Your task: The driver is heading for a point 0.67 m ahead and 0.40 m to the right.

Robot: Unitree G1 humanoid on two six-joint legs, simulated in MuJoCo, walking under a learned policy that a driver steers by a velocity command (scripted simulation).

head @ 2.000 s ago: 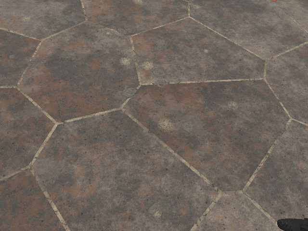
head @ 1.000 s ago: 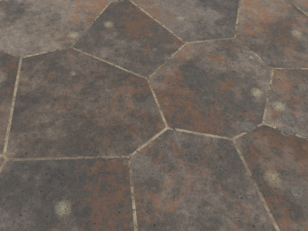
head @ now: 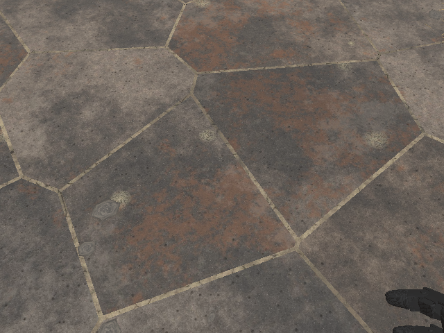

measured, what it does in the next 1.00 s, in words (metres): walks ahead, turning right: right foot, then left foot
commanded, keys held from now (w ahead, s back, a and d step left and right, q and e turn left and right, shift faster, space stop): e+shift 0.66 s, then w+e+shift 0.34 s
